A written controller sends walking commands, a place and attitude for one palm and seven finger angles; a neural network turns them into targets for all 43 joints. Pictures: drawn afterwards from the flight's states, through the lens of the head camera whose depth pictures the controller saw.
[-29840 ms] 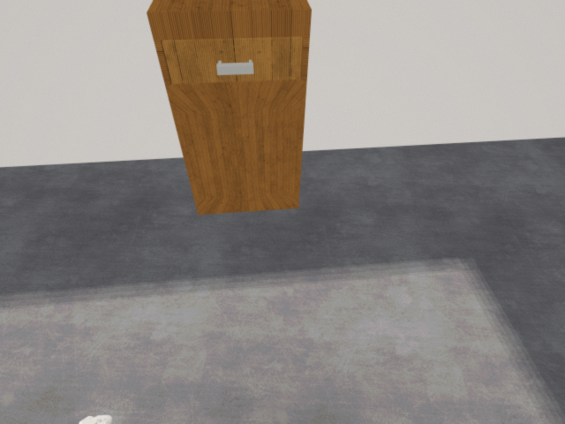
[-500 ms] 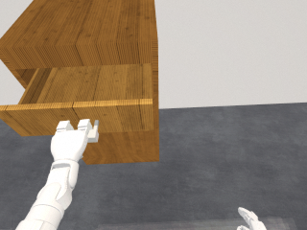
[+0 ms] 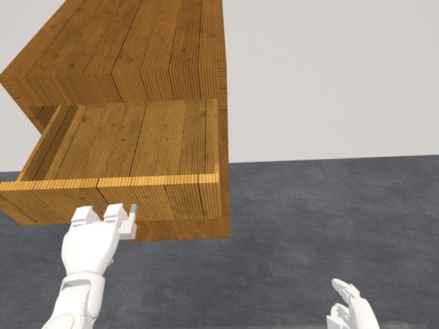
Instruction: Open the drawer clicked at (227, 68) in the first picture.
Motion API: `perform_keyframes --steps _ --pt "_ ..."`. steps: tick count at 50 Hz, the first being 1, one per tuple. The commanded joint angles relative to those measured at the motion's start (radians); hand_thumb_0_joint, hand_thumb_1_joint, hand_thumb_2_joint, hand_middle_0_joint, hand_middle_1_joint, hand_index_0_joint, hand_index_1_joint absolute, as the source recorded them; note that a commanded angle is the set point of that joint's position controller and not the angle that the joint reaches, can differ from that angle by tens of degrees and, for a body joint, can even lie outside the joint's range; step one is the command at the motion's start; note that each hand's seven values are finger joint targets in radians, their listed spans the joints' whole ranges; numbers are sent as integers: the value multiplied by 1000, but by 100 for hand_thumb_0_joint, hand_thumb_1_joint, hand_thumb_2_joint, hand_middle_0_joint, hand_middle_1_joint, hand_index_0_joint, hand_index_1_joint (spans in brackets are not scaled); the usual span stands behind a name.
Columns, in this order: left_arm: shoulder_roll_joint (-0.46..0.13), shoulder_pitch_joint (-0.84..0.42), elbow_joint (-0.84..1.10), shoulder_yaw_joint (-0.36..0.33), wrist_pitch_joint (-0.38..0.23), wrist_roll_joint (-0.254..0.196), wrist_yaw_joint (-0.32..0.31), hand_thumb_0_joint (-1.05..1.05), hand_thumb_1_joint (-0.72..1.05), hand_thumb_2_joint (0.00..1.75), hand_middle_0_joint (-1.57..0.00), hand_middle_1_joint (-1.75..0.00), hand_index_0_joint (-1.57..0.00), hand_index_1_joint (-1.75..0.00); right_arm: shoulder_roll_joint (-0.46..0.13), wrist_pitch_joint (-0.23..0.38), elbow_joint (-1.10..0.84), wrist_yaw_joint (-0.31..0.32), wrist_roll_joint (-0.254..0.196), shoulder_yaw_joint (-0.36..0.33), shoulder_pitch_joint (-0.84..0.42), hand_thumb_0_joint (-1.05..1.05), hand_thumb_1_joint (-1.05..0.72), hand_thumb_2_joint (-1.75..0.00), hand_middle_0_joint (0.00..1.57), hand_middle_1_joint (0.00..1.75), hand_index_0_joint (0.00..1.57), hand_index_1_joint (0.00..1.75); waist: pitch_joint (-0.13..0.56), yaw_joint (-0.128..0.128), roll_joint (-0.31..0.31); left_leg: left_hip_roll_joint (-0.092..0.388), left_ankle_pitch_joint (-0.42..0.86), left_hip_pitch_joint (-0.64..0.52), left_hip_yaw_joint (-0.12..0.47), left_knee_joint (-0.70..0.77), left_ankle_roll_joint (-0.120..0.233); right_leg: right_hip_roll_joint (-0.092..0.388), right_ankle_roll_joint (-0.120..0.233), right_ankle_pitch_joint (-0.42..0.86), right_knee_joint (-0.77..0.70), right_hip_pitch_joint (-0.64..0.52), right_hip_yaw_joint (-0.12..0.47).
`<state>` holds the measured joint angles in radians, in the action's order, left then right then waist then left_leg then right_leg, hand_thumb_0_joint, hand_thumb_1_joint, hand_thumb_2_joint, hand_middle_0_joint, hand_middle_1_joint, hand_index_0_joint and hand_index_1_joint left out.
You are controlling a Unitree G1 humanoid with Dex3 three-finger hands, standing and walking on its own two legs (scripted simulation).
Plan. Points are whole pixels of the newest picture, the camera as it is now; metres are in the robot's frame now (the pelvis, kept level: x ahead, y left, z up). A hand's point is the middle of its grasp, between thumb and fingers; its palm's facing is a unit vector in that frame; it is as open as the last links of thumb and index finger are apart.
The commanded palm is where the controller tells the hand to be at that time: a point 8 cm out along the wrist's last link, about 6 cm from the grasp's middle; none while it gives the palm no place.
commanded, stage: pull the drawer open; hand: left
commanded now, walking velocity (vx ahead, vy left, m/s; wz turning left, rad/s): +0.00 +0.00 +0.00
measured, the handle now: (106, 220) +0.31 +0.25 +0.00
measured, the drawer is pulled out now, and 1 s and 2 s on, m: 0.24 0.30 0.30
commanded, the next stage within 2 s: open the thumb to release the handle in 0.68 s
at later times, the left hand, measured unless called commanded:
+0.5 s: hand (98, 285) +0.19 +0.24 -0.01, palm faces -0.02 -0.05 -1.00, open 6.2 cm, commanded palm +0.16 +0.23 +0.04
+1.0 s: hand (96, 283) +0.20 +0.24 -0.01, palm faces +0.05 -0.05 -1.00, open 6.8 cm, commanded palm +0.17 +0.24 +0.04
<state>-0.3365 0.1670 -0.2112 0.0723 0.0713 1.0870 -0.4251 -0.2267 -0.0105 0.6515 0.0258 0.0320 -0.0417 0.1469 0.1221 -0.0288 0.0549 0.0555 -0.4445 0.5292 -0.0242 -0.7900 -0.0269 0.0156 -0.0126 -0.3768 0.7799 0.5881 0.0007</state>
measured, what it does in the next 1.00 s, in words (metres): stands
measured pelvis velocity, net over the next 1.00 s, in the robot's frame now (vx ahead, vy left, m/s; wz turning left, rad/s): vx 0.00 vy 0.00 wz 0.00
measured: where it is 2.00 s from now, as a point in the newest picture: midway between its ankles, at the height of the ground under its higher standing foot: outside the picture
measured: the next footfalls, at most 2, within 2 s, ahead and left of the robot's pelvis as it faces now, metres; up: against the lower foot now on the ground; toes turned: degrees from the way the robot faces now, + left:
none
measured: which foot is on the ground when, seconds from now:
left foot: down 0.00-1.00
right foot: down 0.00-1.00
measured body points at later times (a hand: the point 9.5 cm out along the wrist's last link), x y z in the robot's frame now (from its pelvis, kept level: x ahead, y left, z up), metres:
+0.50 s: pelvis -0.01 -0.01 +0.00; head +0.02 -0.03 +0.44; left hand +0.19 +0.24 +0.04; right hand +0.20 -0.23 -0.10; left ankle -0.04 +0.13 -0.71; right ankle +0.00 -0.13 -0.71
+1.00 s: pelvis +0.00 +0.00 -0.01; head +0.04 -0.02 +0.44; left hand +0.19 +0.24 +0.04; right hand +0.19 -0.23 -0.12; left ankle -0.04 +0.13 -0.71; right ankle +0.00 -0.13 -0.71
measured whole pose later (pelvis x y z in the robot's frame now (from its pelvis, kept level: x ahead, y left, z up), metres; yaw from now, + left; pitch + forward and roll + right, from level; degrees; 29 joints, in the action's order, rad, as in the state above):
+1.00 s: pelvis +0.00 +0.00 -0.01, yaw +0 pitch +11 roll +0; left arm -0.32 0.40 0.00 0.07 0.06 1.09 -0.51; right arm -0.23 -0.02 0.65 0.02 0.05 -0.04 0.12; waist 0.12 -0.06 0.05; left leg 0.06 -0.49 0.58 -0.02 -0.89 -0.03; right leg 0.02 -0.01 -0.42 0.88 0.64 0.00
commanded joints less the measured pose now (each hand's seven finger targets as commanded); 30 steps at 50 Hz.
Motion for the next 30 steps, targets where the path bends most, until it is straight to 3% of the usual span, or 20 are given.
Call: perform_keyframes --steps 1,3,4,10,14,15,18,22,23,26,29,30 --pt "-125 -35 232 -79 -8 -5 -56 0 90 90 -40 -135 -40 -135 -114 53 -142 7 9 -34 -100 0 -90 -90 20 30 20 30 212 -18 -57 -74 405 -104 -13 76 30 -56 42 388 -63 -163 -48" --pt "-138 -3 253 -97 -6 -3 -60 0 90 90 -40 -135 -40 -135 -114 51 -144 10 8 -35 -108 0 -90 -90 20 30 20 30 218 -26 -42 -74 418 -113 -11 79 28 -57 47 397 -66 -173 -42" --pt "-122 -20 261 -73 -7 1 -63 0 90 90 -40 -135 -40 -135 -110 52 -144 10 12 -29 -115 0 -90 -90 20 30 20 30 205 -19 -32 -76 397 -113 -14 75 29 -53 43 383 -65 -156 -43" --pt "-122 -23 256 -78 -6 4 -65 0 90 90 -40 -135 -40 -135 -104 52 -139 16 10 -31 -123 0 -90 -90 20 30 20 30 189 -19 -46 -80 330 -102 -11 78 30 -54 44 317 -71 -141 -42" --pt "-120 87 279 -84 -9 0 -62 0 90 90 -40 -135 -40 -135 -97 56 -152 15 13 -22 -140 0 -90 -90 20 30 20 30 196 -39 -69 -83 334 -99 -14 72 30 -52 41 338 -71 -159 -35" --pt "-114 89 286 -81 -8 -7 -58 0 90 90 -40 -135 -40 -135 -98 54 -154 15 9 -25 -137 0 -90 -90 20 30 20 30 180 -32 -67 -83 319 -93 -12 76 30 -52 42 329 -77 -158 -35" --pt "-132 170 317 -107 -15 -15 -57 0 90 90 -40 -135 -40 -135 -97 56 -166 13 10 -22 -146 0 -90 -90 20 30 20 30 184 -48 -50 -83 325 -92 -13 79 27 -53 46 335 -76 -176 -30" --pt "-109 214 357 -90 -27 -15 -61 0 90 90 -40 -135 -40 -135 -90 59 -175 8 14 -20 -149 0 -90 -90 20 30 20 30 168 -46 -40 -83 307 -85 -15 70 30 -51 44 324 -71 -156 -27" --pt "-127 241 360 -108 -27 -17 -62 0 90 90 -40 -135 -40 -135 -93 58 -177 8 14 -18 -150 0 -90 -90 20 30 20 30 164 -48 -37 -82 316 -84 -14 71 27 -53 47 332 -72 -162 -26" --pt "-124 270 389 -107 -40 -13 -72 0 90 90 -40 -135 -40 -135 -92 59 -181 1 21 -16 -156 0 -90 -90 20 30 20 30 150 -47 -53 -82 300 -69 -14 60 29 -51 44 322 -62 -138 -23" --pt "-142 384 397 -142 -46 -16 -81 0 90 90 -40 -135 -40 -135 -89 61 -188 -3 21 -14 -157 0 -90 -90 20 30 20 30 171 -71 -43 -83 325 -69 -17 53 27 -51 47 359 -47 -156 -14" --pt "-131 405 399 -134 -45 -24 -78 0 90 90 -40 -135 -40 -135 -89 57 -187 -7 14 -18 -149 0 -90 -90 20 30 20 30 161 -65 -40 -80 331 -62 -13 56 25 -54 49 364 -46 -160 -18"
